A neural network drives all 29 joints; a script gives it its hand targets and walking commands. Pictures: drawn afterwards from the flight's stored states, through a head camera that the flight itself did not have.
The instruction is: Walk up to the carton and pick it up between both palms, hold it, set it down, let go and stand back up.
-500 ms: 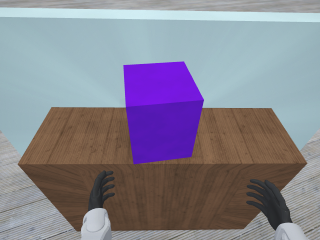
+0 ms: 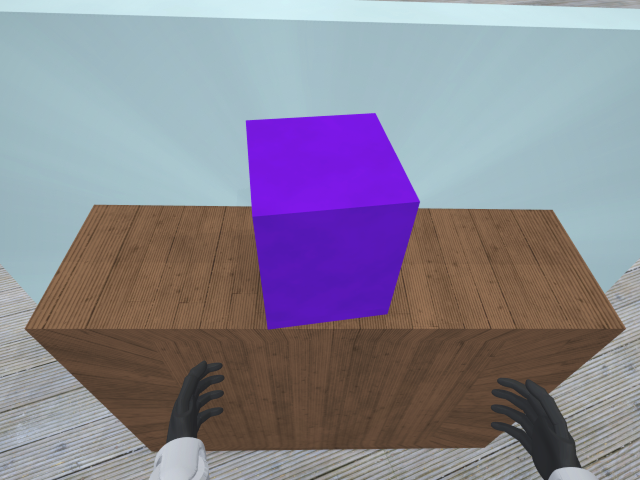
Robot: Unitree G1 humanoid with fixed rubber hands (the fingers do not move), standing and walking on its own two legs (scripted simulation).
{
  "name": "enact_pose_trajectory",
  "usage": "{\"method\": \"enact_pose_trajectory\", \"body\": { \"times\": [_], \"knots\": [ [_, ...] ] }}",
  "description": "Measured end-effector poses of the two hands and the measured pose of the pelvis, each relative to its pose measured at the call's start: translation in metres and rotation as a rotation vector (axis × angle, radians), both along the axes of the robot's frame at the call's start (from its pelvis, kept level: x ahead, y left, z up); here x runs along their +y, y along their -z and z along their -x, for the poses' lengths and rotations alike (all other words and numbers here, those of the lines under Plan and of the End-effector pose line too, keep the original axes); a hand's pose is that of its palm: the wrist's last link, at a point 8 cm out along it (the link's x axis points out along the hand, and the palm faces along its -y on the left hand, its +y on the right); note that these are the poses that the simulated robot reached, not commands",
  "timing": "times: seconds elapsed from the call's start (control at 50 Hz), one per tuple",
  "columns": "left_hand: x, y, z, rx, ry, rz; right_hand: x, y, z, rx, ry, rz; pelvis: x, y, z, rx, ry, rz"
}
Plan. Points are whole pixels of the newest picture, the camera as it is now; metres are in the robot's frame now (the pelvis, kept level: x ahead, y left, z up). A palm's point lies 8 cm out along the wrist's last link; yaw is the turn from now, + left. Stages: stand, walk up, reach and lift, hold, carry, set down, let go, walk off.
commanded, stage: set down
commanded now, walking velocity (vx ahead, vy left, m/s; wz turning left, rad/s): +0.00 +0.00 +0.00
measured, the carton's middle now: (320, 223) +0.50 +0.05 +0.04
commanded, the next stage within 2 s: let go in 0.78 s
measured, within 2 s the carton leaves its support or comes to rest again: neither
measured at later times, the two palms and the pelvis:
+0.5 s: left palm (176, 432) +0.20 +0.21 -0.04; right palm (537, 472) +0.18 -0.23 -0.05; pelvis +0.01 +0.01 +0.00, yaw +0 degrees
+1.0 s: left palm (173, 445) +0.19 +0.22 -0.06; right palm out of the picture +0.16 -0.23 -0.07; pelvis +0.02 +0.01 +0.00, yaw +0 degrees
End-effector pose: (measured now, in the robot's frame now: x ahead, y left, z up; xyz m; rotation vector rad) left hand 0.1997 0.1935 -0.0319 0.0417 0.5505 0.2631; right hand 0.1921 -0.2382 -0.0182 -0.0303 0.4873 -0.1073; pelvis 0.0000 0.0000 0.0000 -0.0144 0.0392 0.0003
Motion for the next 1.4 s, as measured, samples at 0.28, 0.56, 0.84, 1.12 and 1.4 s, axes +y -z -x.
{"method": "enact_pose_trajectory", "body": {
  "times": [0.28,0.56,0.84,1.12,1.4],
  "knots": [
    [0.014,0.005,-0.001,0.023,0.036,-0.016,0.004,0.015,0.005,0.062,0.019,0.029,0.005,-0.001,-0.009,0.008,0.000,0.006],
    [0.017,0.013,0.000,0.078,0.075,-0.012,0.010,0.033,0.015,0.145,0.035,0.051,0.005,-0.001,-0.012,0.006,-0.001,0.007],
    [0.022,0.025,0.004,0.146,0.099,-0.013,0.013,0.046,0.023,0.199,0.043,0.069,0.005,-0.001,-0.016,0.012,-0.001,0.007],
    [0.024,0.039,0.012,0.217,0.112,-0.002,0.014,0.057,0.032,0.251,0.045,0.081,0.005,-0.001,-0.020,0.016,-0.001,0.007],
    [0.047,0.055,0.029,0.275,0.125,-0.081,-0.006,0.066,0.032,0.391,0.003,0.186,-0.001,0.001,-0.024,-0.003,-0.004,-0.010]
  ]
}}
